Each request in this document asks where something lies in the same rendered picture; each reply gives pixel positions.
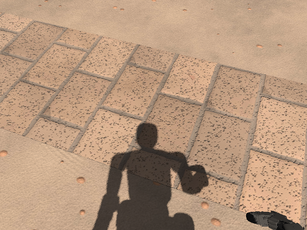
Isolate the right robot hand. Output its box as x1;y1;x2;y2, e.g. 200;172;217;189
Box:
246;211;305;230

